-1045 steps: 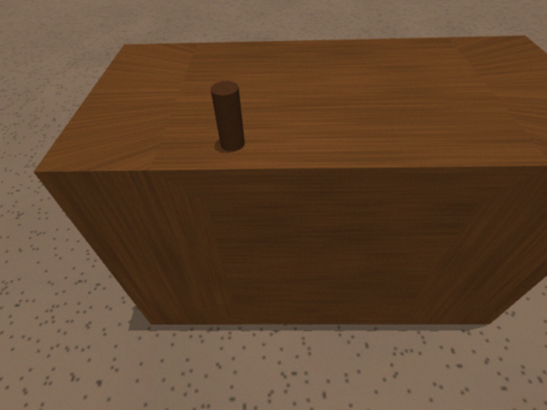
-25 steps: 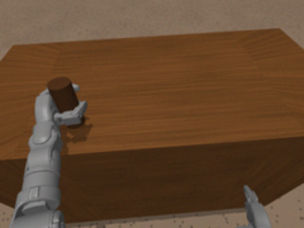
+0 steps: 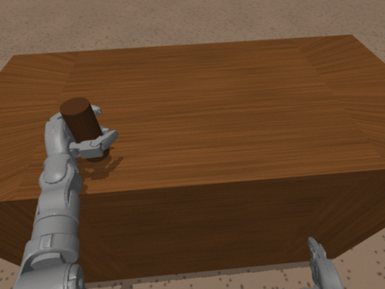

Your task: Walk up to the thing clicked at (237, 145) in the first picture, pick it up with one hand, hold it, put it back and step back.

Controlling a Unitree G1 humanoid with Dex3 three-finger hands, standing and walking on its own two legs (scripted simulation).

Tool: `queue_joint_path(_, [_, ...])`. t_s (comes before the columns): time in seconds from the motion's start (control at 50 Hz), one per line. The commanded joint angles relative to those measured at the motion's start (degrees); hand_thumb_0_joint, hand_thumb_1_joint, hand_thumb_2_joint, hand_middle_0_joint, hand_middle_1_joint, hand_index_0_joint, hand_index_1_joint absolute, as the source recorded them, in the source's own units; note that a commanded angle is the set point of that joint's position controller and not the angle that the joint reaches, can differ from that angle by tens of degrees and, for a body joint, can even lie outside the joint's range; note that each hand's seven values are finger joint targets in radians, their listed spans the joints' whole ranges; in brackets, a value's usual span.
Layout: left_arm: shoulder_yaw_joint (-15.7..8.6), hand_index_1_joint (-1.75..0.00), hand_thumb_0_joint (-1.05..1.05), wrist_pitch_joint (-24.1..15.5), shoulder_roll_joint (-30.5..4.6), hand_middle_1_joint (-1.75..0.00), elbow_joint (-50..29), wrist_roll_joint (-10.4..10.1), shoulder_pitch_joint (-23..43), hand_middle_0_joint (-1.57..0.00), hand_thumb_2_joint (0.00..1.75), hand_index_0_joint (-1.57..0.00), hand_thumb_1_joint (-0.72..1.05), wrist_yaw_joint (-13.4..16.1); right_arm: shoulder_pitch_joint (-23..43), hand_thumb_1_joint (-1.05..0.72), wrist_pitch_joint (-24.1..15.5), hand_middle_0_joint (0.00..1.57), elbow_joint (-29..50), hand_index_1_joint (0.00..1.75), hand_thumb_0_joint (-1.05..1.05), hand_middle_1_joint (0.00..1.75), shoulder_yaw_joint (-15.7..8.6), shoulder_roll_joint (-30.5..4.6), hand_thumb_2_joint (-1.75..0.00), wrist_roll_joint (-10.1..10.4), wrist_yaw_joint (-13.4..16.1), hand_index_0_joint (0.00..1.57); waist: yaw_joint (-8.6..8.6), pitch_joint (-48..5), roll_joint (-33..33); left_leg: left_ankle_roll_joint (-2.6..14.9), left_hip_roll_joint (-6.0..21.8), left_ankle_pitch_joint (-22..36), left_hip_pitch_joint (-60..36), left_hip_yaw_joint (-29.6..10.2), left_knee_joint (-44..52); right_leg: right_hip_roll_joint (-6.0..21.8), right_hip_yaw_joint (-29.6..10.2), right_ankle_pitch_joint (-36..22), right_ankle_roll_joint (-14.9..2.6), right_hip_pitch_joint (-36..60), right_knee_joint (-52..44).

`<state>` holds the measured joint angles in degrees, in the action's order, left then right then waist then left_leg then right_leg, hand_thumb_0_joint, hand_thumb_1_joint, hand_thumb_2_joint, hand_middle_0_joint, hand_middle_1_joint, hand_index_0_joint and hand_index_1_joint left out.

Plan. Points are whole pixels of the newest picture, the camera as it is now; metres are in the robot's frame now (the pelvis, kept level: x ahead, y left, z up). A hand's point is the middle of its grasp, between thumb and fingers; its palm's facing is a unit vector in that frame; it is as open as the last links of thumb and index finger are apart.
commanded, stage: loosen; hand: left
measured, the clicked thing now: (87, 132) +0.41 +0.22 +0.13
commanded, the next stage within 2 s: open in 0.06 s
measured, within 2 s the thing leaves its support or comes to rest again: rests again in 1.28 s
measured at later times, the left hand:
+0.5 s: hand (92, 133) +0.41 +0.21 +0.12, palm faces +0.24 -0.97 -0.01, open 11.0 cm
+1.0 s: hand (42, 103) +0.41 +0.27 +0.20, palm faces +0.33 -0.94 -0.03, open 13.7 cm
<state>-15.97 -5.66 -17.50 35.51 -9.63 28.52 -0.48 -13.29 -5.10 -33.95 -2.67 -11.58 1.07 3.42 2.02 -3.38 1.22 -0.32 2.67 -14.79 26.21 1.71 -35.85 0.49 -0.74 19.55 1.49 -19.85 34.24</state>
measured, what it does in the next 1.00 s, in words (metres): stands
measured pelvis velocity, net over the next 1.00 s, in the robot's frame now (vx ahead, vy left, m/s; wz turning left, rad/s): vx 0.01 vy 0.00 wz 0.01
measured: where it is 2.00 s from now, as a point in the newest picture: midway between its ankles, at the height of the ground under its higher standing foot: outside the picture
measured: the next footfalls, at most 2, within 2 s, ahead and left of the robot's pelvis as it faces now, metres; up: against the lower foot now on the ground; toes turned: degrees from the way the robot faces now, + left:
none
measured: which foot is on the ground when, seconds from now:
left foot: down 0.00-1.00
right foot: down 0.00-1.00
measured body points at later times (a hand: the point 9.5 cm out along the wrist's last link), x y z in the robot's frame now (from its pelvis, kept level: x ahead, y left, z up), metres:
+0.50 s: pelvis +0.01 +0.00 +0.00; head +0.03 -0.01 +0.45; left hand +0.39 +0.26 +0.12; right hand +0.16 -0.25 -0.09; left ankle +0.04 +0.12 -0.73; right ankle -0.02 -0.14 -0.73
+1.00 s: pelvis +0.01 +0.00 +0.00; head +0.01 -0.01 +0.45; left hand +0.39 +0.32 +0.21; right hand +0.16 -0.27 -0.07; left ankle +0.03 +0.12 -0.73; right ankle -0.02 -0.14 -0.73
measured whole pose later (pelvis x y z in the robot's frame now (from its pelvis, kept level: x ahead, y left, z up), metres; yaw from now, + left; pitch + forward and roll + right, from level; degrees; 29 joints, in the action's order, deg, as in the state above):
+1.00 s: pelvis +0.01 +0.00 +0.00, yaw +1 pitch +3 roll -1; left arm -23.2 0.6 -26.2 32.3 -9.5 32.2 -3.8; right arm -15.9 -3.7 -30.5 -4.1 -12.8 2.6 4.1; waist 1.7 -4.6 1.5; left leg -0.7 2.7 -15.6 22.9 1.2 -35.2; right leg 0.5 -0.2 20.3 1.2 -16.2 33.1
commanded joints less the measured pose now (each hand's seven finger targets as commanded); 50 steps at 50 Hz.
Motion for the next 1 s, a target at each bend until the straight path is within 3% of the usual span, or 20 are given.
queue_joint_path(0.0, [-3.0,-0.96,0.0,-4.0,-12.4,-0.98,-13.0,-0.8,22.4,-1.06,0.64,-1.09,-0.15,0.0,4.8,0.5,-2.7,0.05,10.2,0.05,0.0,0.05,-2.9,-7.7,-0.05,0.3,0.6,0.05,-0.12,-17.0,0.2,1.12,-1.0,12.1,-14.8,0.0,3.1,-1.1,2.1,-14.4,-1.39,-0.8,-4.5])
queue_joint_path(0.12, [-2.5,-0.85,0.0,-4.1,-11.8,-0.88,-13.8,-0.7,23.3,-0.97,0.57,-1.0,-0.18,-0.3,3.7,0.5,-2.4,0.05,10.8,0.05,0.0,0.05,-3.1,-7.9,-0.05,0.4,0.8,0.05,0.5,-18.4,-0.7,1.25,-0.8,12.3,-16.1,-0.3,2.8,-1.2,2.2,-14.4,-1.3,-1.9,-4.0])
queue_joint_path(0.2, [-1.6,-0.71,0.0,-3.7,-10.6,-0.72,-12.2,-0.6,22.3,-0.77,0.55,-0.78,-0.19,-0.3,3.1,0.51,-2.4,0.05,10.8,0.05,0.0,0.05,-2.8,-7.4,-0.05,0.4,0.7,0.05,0.57,-17.4,0.7,0.96,-0.5,12.3,-16.5,-0.4,2.9,-1.3,2.5,-13.8,-1.45,-2.7,-3.9])
queue_joint_path(0.42, [-2.8,-0.51,0.0,-3.4,-11.9,-0.52,-14.0,-0.7,20.5,-0.52,0.45,-0.53,-0.18,-0.2,3.8,0.52,-2.0,0.05,11.4,0.05,0.0,0.05,-3.8,-8.6,-0.05,0.6,0.8,0.05,-0.05,-16.3,0.1,1.1,-0.9,12.4,-15.0,-0.1,2.6,-1.1,2.1,-14.4,-1.26,-2.0,-3.9])
queue_joint_path(0.46, [-4.1,-0.67,0.0,-3.7,-13.9,-0.68,-15.2,-0.3,22.3,-0.68,0.61,-0.69,-0.04,0.0,4.2,0.51,-1.9,0.05,13.0,0.05,0.0,0.05,-3.3,-8.1,-0.06,0.7,0.9,0.05,-0.45,-17.4,-0.2,1.17,-1.0,12.8,-15.0,0.0,2.4,-1.0,2.0,-14.9,-1.16,-0.9,-3.7])
queue_joint_path(0.48, [-2.9,-0.75,0.0,-3.2,-11.6,-0.76,-11.4,0.0,19.9,-0.76,0.69,-0.77,0.0,-0.1,2.5,0.51,-1.8,0.05,13.1,0.05,0.0,0.05,-1.9,-6.6,-0.06,0.6,0.7,0.05,0.33,-16.7,-1.2,1.37,-0.9,13.2,-14.8,0.0,2.3,-1.1,2.0,-15.3,-1.06,-1.6,-3.5])
queue_joint_path(0.52, [-3.6,-0.89,0.0,-3.6,-12.3,-0.89,-11.4,-0.5,20.7,-0.92,0.79,-0.92,0.07,-0.2,2.4,0.51,-1.6,0.05,13.0,0.05,0.0,0.05,-3.3,-7.8,-0.06,0.7,0.6,0.05,0.64,-17.1,-1.6,1.57,-0.9,14.9,-14.2,-0.1,1.7,-1.0,1.9,-17.1,-0.93,-1.2,-3.3])
queue_joint_path(0.54, [-3.3,-0.81,0.0,-3.7,-11.7,-0.81,-11.9,-0.6,19.8,-0.84,0.71,-0.87,-0.01,-0.5,2.6,0.51,-1.6,0.05,12.9,0.05,0.0,0.05,-2.0,-6.7,-0.05,0.7,0.6,0.05,-0.2,-17.7,-2.0,1.65,-1.0,15.7,-14.4,-0.1,1.5,-0.9,1.9,-17.8,-0.81,-0.8,-3.0])
queue_joint_path(0.6, [-2.0,-0.64,0.0,-4.3,-11.8,-0.66,-13.2,-0.7,21.9,-0.74,0.47,-0.77,-0.06,-1.6,1.9,0.51,-1.6,0.05,12.5,0.05,0.0,0.05,-1.9,-6.5,-0.05,0.7,0.4,0.05,0.44,-18.7,0.9,1.62,-1.1,16.6,-15.7,0.0,1.1,-0.8,1.8,-18.6,-0.82,-1.6,-2.7])
queue_joint_path(0.7, [-5.9,-0.38,0.0,-4.8,-18.4,-0.39,-15.6,0.2,24.6,-0.4,0.35,-0.41,-0.14,-0.8,0.8,0.53,-1.4,0.05,15.3,0.05,0.0,0.05,-5.2,-10.7,-0.05,0.6,0.7,0.05,0.71,-21.5,1.2,1.39,-1.1,16.4,-17.6,-0.1,1.0,-0.8,1.9,-18.4,-0.91,-0.8,-3.0])
queue_joint_path(0.72, [-5.9,-0.36,0.0,-5.0,-18.6,-0.37,-16.5,0.4,25.7,-0.37,0.34,-0.38,-0.16,-0.8,1.3,0.54,-1.4,0.05,17.0,0.05,0.0,0.05,-3.2,-8.4,-0.05,0.9,0.6,0.05,0.07,-21.3,1.7,1.38,-1.3,16.1,-17.1,0.1,1.0,-0.6,1.8,-18.3,-0.89,0.5,-3.2])
queue_joint_path(0.76, [-9.5,-0.35,0.0,-5.2,-22.1,-0.36,-18.5,-0.1,26.4,-0.35,0.33,-0.36,-0.23,-0.4,0.7,0.53,-1.2,0.05,17.6,0.05,0.0,0.05,-4.3,-9.3,-0.05,0.9,0.9,0.05,-0.7,-23.4,1.3,1.44,-1.5,17.4,-17.2,0.0,0.9,-0.6,1.7,-19.8,-0.8,2.9,-3.2])
queue_joint_path(0.78, [-9.3,-0.34,0.0,-5.3,-21.1,-0.36,-18.8,-0.6,26.3,-0.33,0.32,-0.35,-0.23,-0.7,-0.5,0.53,-1.1,0.05,16.5,0.05,0.0,0.05,-3.3,-7.4,-0.05,1.0,0.8,0.05,-0.86,-21.6,1.8,1.5,-1.6,17.9,-16.3,0.2,0.9,-0.5,1.6,-20.5,-0.71,3.5,-3.1])
queue_joint_path(0.84, [-9.4,-0.31,0.0,-3.4,-22.2,-0.32,-18.5,-0.5,25.9,-0.29,0.31,-0.31,-0.24,-1.4,-1.2,0.54,-0.8,0.05,14.4,0.05,0.0,0.05,-3.3,-7.3,-0.05,1.2,0.9,0.05,-1.25,-21.3,5.0,1.32,-1.5,18.8,-17.3,0.2,1.6,-0.5,1.6,-20.7,-0.98,3.4,-3.6])
queue_joint_path(0.86, [-10.8,-0.32,0.0,-2.7,-25.4,-0.32,-21.7,-0.2,28.9,-0.3,0.32,-0.31,-0.23,-1.5,0.1,0.54,-0.9,0.05,14.1,0.05,0.0,0.05,-2.6,-6.6,-0.05,1.3,0.8,0.05,-2.1,-20.8,7.0,1.15,-1.6,19.2,-17.3,0.4,1.8,-0.4,1.6,-20.8,-1.08,3.7,-3.8])
queue_joint_path(0.88, [-9.4,-0.32,0.0,-0.5,-23.4,-0.33,-16.2,0.0,26.2,-0.3,0.32,-0.32,-0.26,-2.3,1.9,0.54,-1.2,0.05,15.3,0.05,0.0,0.05,-3.7,-8.1,-0.05,1.5,0.9,0.05,-0.79,-19.6,5.4,1.19,-1.4,18.8,-17.8,0.3,2.3,-0.6,1.8,-20.4,-1.04,3.1,-4.2])
queue_joint_path(0.9, [-10.2,-0.32,0.0,0.4,-26.2,-0.33,-21.3,0.0,30.1,-0.31,0.32,-0.32,-0.25,-2.7,2.3,0.55,-1.4,0.05,13.6,0.05,0.0,0.05,-4.3,-8.5,-0.05,1.6,1.1,0.05,-1.4,-19.4,7.3,0.92,-1.4,18.6,-17.8,0.1,3.0,-0.7,2.0,-20.1,-1.32,3.5,-4.6])
queue_joint_path(0.92, [-9.4,-0.31,0.0,2.4,-25.7,-0.32,-18.1,0.1,31.5,-0.3,0.32,-0.31,-0.26,-3.5,3.7,0.55,-1.6,0.05,13.8,0.05,0.0,0.05,-2.4,-6.9,-0.05,1.7,1.0,0.05,-0.94,-18.1,6.8,0.98,-1.4,17.5,-17.3,0.1,3.5,-0.7,2.1,-19.2,-1.33,3.5,-5.3])
queue_joint_path(0.94, [-10.4,-0.29,0.0,4.1,-26.5,-0.3,-16.8,-0.5,31.0,-0.29,0.29,-0.3,-0.27,-4.2,4.9,0.55,-2.0,0.05,11.5,0.05,0.0,0.05,-3.6,-8.1,-0.05,1.9,1.3,0.05,-1.44,-15.6,6.1,0.83,-1.3,15.6,-16.4,-0.1,4.5,-0.8,2.4,-17.5,-1.57,3.5,-5.7])
queue_joint_path(0.98, [-7.3,-0.25,0.0,8.3,-23.3,-0.27,-9.5,-1.4,30.2,-0.27,0.25,-0.29,-0.31,-6.8,5.9,0.55,-2.6,0.05,10.0,0.05,0.0,0.05,-2.9,-8.0,-0.05,2.3,1.5,0.05,-0.01,-11.8,3.0,1.1,-1.1,12.5,-15.9,-0.4,6.0,-1.1,2.7,-14.7,-1.57,1.7,-7.3])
